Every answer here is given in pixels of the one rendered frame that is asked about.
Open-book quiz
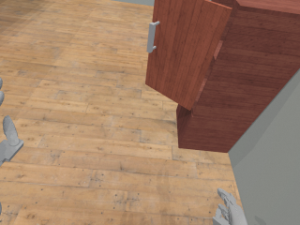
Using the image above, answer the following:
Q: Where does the cupboard door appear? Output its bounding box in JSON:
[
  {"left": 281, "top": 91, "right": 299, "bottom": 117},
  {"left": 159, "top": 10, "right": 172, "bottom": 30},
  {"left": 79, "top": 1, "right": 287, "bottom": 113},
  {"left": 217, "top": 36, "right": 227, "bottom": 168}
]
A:
[{"left": 145, "top": 0, "right": 233, "bottom": 111}]

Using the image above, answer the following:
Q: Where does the handle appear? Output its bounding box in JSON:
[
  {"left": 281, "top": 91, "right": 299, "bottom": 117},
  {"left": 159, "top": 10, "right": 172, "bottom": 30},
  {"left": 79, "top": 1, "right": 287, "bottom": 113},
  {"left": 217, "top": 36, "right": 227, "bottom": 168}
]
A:
[{"left": 146, "top": 21, "right": 160, "bottom": 53}]

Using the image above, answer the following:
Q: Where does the left robot hand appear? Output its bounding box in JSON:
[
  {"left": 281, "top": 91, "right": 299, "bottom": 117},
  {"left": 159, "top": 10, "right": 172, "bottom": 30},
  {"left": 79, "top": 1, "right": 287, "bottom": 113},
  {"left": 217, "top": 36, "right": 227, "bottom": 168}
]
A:
[{"left": 0, "top": 77, "right": 24, "bottom": 166}]

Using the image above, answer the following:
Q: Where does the right robot hand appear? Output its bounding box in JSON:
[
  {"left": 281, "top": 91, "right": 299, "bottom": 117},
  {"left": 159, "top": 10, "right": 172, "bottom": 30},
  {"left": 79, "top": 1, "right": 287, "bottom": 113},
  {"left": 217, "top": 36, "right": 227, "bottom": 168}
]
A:
[{"left": 212, "top": 187, "right": 248, "bottom": 225}]

